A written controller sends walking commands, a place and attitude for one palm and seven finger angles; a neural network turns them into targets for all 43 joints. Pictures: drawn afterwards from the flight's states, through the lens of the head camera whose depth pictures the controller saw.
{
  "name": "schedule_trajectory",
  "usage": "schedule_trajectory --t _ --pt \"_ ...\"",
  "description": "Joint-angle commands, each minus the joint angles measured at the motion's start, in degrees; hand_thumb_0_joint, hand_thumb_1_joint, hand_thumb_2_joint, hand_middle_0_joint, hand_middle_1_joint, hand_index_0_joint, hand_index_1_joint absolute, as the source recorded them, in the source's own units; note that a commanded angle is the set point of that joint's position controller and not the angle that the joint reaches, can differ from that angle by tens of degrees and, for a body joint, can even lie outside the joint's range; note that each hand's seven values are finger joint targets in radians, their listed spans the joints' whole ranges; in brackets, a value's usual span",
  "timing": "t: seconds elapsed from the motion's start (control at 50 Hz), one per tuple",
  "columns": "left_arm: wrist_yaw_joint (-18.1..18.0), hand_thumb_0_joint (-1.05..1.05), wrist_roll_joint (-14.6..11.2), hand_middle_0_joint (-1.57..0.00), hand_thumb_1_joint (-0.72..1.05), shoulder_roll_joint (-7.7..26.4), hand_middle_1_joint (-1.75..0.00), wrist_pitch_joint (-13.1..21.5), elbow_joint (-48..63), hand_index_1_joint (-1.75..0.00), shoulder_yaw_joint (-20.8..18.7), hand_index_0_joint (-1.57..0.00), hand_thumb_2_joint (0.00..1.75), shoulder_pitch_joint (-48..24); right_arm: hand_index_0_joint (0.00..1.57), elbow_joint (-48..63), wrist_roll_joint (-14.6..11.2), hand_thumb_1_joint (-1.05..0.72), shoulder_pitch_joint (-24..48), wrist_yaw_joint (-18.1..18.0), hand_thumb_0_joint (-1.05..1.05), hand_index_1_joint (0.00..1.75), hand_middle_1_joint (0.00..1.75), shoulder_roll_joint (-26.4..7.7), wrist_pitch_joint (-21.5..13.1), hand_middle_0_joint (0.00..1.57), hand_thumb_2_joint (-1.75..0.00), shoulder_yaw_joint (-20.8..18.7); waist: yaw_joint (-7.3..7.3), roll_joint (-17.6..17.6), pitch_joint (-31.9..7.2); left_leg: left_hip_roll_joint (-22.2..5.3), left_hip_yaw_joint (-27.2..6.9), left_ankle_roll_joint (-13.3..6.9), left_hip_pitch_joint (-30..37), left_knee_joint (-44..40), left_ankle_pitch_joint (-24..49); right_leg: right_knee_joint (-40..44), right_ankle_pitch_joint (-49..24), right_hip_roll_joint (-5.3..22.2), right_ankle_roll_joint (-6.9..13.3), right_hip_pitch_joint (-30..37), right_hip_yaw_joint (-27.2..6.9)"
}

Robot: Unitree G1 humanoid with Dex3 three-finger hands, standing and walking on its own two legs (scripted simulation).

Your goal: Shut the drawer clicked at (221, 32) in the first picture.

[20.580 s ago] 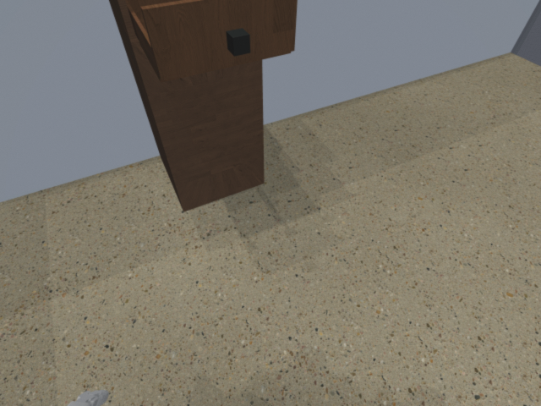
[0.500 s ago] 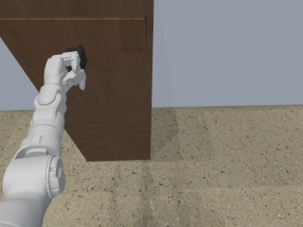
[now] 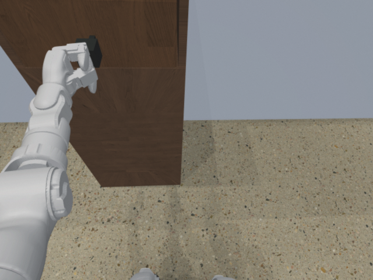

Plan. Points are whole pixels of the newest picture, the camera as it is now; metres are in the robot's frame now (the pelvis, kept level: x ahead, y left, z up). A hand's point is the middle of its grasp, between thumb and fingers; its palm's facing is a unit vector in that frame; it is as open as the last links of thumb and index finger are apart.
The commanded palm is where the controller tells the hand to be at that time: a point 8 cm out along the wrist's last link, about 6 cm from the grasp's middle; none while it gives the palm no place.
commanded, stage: pull the fist back off the drawer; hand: left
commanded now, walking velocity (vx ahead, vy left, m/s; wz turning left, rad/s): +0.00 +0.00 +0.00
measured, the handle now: (89, 47) +0.59 +0.20 +0.15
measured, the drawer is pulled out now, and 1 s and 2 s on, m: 0.00 0.00 0.00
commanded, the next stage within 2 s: draw the hand back to the body in 0.56 s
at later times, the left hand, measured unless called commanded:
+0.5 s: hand (96, 81) +0.49 +0.17 +0.14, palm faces +0.00 -1.00 +0.02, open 3.1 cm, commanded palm +0.45 +0.22 +0.15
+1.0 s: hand (76, 109) +0.40 +0.18 +0.16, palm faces +0.04 -1.00 -0.02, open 3.3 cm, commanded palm +0.36 +0.23 +0.17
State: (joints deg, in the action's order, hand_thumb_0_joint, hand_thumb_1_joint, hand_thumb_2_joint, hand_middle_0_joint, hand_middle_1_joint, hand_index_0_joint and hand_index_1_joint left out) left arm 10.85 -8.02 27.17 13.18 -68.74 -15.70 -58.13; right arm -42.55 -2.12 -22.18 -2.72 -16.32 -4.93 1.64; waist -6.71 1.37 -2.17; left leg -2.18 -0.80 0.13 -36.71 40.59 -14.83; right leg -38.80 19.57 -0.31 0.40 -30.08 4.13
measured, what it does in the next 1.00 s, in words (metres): stands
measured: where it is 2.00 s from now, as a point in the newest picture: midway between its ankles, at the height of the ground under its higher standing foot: outside the picture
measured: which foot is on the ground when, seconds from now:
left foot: down 0.00-1.00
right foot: down 0.00-1.00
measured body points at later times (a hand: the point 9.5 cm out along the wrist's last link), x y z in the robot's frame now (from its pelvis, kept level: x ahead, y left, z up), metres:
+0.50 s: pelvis +0.03 +0.01 +0.01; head +0.07 +0.00 +0.45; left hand +0.48 +0.22 +0.14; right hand +0.06 -0.25 -0.11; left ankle +0.05 +0.12 -0.72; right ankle -0.01 -0.12 -0.71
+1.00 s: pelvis +0.05 -0.01 +0.02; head +0.04 -0.03 +0.47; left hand +0.39 +0.24 +0.16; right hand +0.20 -0.26 -0.08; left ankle +0.05 +0.12 -0.72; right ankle -0.01 -0.12 -0.71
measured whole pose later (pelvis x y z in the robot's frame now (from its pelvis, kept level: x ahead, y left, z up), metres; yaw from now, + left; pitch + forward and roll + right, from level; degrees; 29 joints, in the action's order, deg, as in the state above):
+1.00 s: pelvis +0.05 -0.01 +0.02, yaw -1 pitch +3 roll +0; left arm 10.5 -13.9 16.3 -2.0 -15.3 -15.2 -14.0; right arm -34.1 -4.0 -13.1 -2.9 -15.1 -2.3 1.1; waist -0.2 2.8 -3.9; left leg -1.8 1.6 0.5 -18.3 32.6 -16.8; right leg -31.3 21.0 0.1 0.5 -12.7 1.9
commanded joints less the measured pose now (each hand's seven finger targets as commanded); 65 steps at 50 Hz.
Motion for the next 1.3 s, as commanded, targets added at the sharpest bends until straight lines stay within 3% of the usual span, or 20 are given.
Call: schedule_trajectory --t 0.0,0.08,0.2,0.24,0.32,0.34,0.48,0.54,0.64,0.72,0.78,0.84,0.96,1.1,1.14,1.16,1.18,1.22,1.26,1.28 --pt "-0.75 0.00 0.11 -1.40 0.90 9.58 -1.60 2.97 12.25 -1.60 -0.63 -1.40 0.90 -34.21 0.20 3.63 0.17 -0.90 -7.00 -0.37 0.00 0.30 0.30 -9.56 -1.80 0.20 -0.90 -3.13 -5.28 2.56 -18.06 1.31 -1.34 -2.35 18.44 -4.72 -3.91 8.36 -1.14 -1.87 -0.25 -4.26 -3.37" --pt "-0.58 0.00 0.15 -1.40 0.90 9.52 -1.60 3.34 13.60 -1.60 -0.93 -1.40 0.90 -33.06 0.20 4.36 0.22 -0.90 -6.51 -0.14 0.00 0.30 0.30 -9.41 -1.82 0.20 -0.90 -3.28 -4.32 4.33 -18.80 1.25 -1.55 -2.03 19.36 -4.90 -3.89 7.83 -0.91 -1.89 -0.06 -4.45 -3.00" --pt "-0.19 0.00 -0.66 -1.40 0.90 10.35 -1.60 3.44 15.39 -1.60 -3.66 -1.40 0.90 -24.51 0.20 6.10 0.19 -0.90 -5.94 0.25 0.00 0.30 0.30 -9.24 -1.36 0.20 -0.90 -3.55 -1.81 1.10 -20.18 1.24 -0.87 -2.22 19.37 -4.96 -0.77 7.55 -3.16 -2.20 0.12 -0.73 -2.63" --pt "-0.03 0.00 -0.72 -1.40 0.90 8.63 -1.60 3.38 17.64 -1.60 -2.68 -1.40 0.90 -22.89 0.20 6.98 0.03 -0.90 -5.15 0.33 0.00 0.30 0.30 -8.84 -1.13 0.20 -0.90 -3.56 -1.37 2.37 -20.02 1.17 -0.63 -2.17 20.58 -5.17 0.60 7.42 -4.33 -2.26 0.11 -0.84 -2.51" --pt "0.14 0.00 -1.25 -1.40 0.90 10.19 -1.60 2.79 21.15 -1.60 -5.36 -1.40 0.90 -14.34 0.20 8.93 -0.30 -0.90 -4.07 0.36 0.00 0.30 0.30 -8.51 -0.43 0.20 -0.90 -3.73 1.06 0.18 -20.85 1.18 0.45 -2.33 20.58 -5.37 4.68 7.12 -8.85 -2.39 0.19 3.49 -2.41" --pt "0.26 0.00 -1.30 -1.40 0.90 9.48 -1.60 2.74 24.03 -1.60 -4.88 -1.40 0.90 -12.44 0.20 9.68 -0.36 -0.90 -3.51 0.42 0.00 0.30 0.30 -8.33 -0.23 0.20 -0.90 -3.82 1.90 1.95 -21.70 1.20 0.43 -2.14 21.67 -5.53 6.38 6.78 -10.25 -2.42 0.43 4.15 -2.24" --pt "-1.39 0.00 -2.96 -1.40 0.90 5.60 -1.60 0.80 39.71 -1.60 -3.70 -1.40 0.90 -5.30 0.20 11.75 -0.92 -0.90 0.14 0.48 0.00 0.30 0.30 -7.03 -0.13 0.20 -0.90 -4.16 2.73 2.85 -21.77 0.92 0.84 -2.04 27.35 -5.81 14.57 7.12 -17.91 -2.74 0.42 7.17 -1.89" --pt "-2.42 0.00 -2.87 -1.40 0.90 6.88 -1.60 -0.59 42.24 -1.60 -5.21 -1.40 0.90 -2.01 0.20 11.52 -0.71 -0.90 0.78 0.37 0.00 0.30 0.30 -7.05 -0.06 0.20 -0.90 -4.11 3.28 2.14 -21.43 1.11 1.00 -2.08 27.31 -5.92 16.79 7.05 -20.90 -2.56 0.37 9.18 -2.10" --pt "-1.96 0.00 -3.17 -1.40 0.90 2.30 -1.60 -3.02 45.19 -1.60 -1.65 -1.40 0.90 1.18 0.20 11.87 -0.97 -0.90 2.62 0.39 0.00 0.30 0.30 -6.40 0.18 0.20 -0.90 -3.94 3.02 2.40 -20.23 1.25 1.06 -2.00 29.42 -5.67 20.91 7.30 -24.57 -2.20 0.34 9.80 -1.88" --pt "-0.85 0.00 -4.65 -1.40 0.90 1.65 -1.60 -5.40 51.93 -1.60 -2.66 -1.40 0.90 13.74 0.20 14.29 -1.21 -0.90 5.26 0.75 0.00 0.30 0.30 -6.13 0.35 0.20 -0.90 -3.84 5.65 0.97 -22.38 1.40 1.64 -2.20 30.45 -6.21 26.61 7.29 -31.03 -1.71 0.28 15.17 -1.88" --pt "-0.48 0.00 -5.68 -1.40 0.90 2.62 -1.60 -8.10 55.79 -1.60 -3.88 -1.40 0.90 16.93 0.20 15.09 -1.71 -0.90 7.53 0.41 0.00 0.30 0.30 -6.10 0.66 0.20 -0.90 -3.65 5.62 -1.57 -18.56 1.66 2.23 -2.32 28.58 -7.61 23.51 8.47 -31.56 -1.61 0.05 16.43 -1.68" --pt "-0.39 0.00 -6.07 -1.40 0.90 0.61 -1.60 -9.46 63.78 -1.60 -2.31 -1.40 0.90 20.73 0.20 16.62 -1.84 -0.90 10.13 0.19 0.00 0.30 0.30 -5.44 0.32 0.20 -0.90 -3.29 6.22 1.51 -18.79 1.92 2.36 -2.41 30.56 -8.18 24.46 8.90 -32.19 -1.26 0.14 17.54 -1.86" --pt "0.17 0.00 -7.19 -1.40 0.90 0.68 -1.60 -12.01 69.60 -1.60 -2.33 -1.40 0.90 23.92 0.20 16.33 -1.93 -0.90 13.54 -1.03 0.00 0.30 0.30 -5.32 -0.61 0.20 -0.90 -2.49 5.65 1.00 -14.97 2.21 1.99 -2.36 31.23 -9.78 18.48 10.89 -27.54 -1.07 0.06 16.60 -1.73" --pt "1.91 0.00 -8.78 -1.40 0.90 2.87 -1.60 -13.55 73.45 -1.60 -5.43 -1.40 0.90 33.25 0.20 16.87 -1.97 -0.90 16.34 -1.77 0.00 0.30 0.30 -5.08 -1.98 0.20 -0.90 -1.88 7.34 -1.01 -13.51 2.53 2.01 -2.50 30.90 -11.24 15.56 12.51 -25.51 -0.57 -0.16 18.83 -2.05" --pt "2.77 0.00 -9.32 -1.40 0.90 1.34 -1.60 -14.18 75.36 -1.60 -4.54 -1.40 0.90 35.85 0.20 17.48 -2.19 -0.90 17.29 -1.72 0.00 0.30 0.30 -4.64 -2.52 0.20 -0.90 -1.64 7.46 -0.19 -12.75 2.68 2.09 -2.46 30.93 -11.67 15.02 12.72 -25.34 -0.49 -0.32 18.51 -1.94" --pt "-5.00 0.00 -2.08 -1.40 0.90 5.95 -1.60 -10.51 80.19 -1.60 -4.89 -1.40 0.90 38.82 0.20 17.29 -0.81 -0.90 18.22 -1.71 0.00 0.30 0.30 -3.68 -2.59 0.20 -0.90 -1.86 8.64 0.72 -4.13 2.86 3.18 -2.37 29.81 -13.15 12.32 17.18 -21.90 0.38 -0.46 15.34 -4.14" --pt "-8.46 0.00 -1.42 -1.40 0.90 0.94 -1.60 -9.75 76.88 -1.60 -2.85 -1.40 0.90 44.91 0.20 16.36 -0.36 -0.90 17.90 -1.62 0.00 0.30 0.30 -3.35 -2.42 0.20 -0.90 -1.65 7.84 -1.34 -2.79 2.72 2.85 -2.12 29.39 -14.25 9.42 17.58 -18.68 0.63 -0.57 15.59 -3.61" --pt "-12.02 0.00 0.12 -1.40 0.90 0.37 -1.60 -8.22 79.35 -1.60 -1.53 -1.40 0.90 47.61 0.20 16.35 -0.32 -0.90 18.23 -1.40 0.00 0.30 0.30 -3.54 -1.56 0.20 -0.90 -1.88 7.90 -3.93 -2.87 2.19 2.85 -2.24 30.35 -15.67 8.15 18.72 -15.99 0.46 -0.50 17.41 -3.85" --pt "-14.01 0.00 1.29 -1.40 0.90 0.91 -1.60 -6.58 83.33 -1.60 -1.44 -1.40 0.90 47.05 0.20 16.12 0.07 -0.90 18.56 -1.49 0.00 0.30 0.30 -3.35 -1.38 0.20 -0.90 -1.93 7.79 0.41 -5.31 2.30 3.11 -2.30 32.91 -16.83 8.11 19.16 -15.20 0.58 -0.35 19.12 -4.13" --pt "-14.99 0.00 2.03 -1.40 0.90 2.15 -1.60 -5.71 84.93 -1.60 -2.46 -1.40 0.90 46.33 0.20 15.90 0.25 -0.90 18.73 -1.54 0.00 0.30 0.30 -3.42 -1.48 0.20 -0.90 -2.04 7.78 -0.06 -5.81 2.31 3.25 -2.39 34.02 -17.05 8.79 19.75 -15.60 0.36 -0.34 19.16 -4.00"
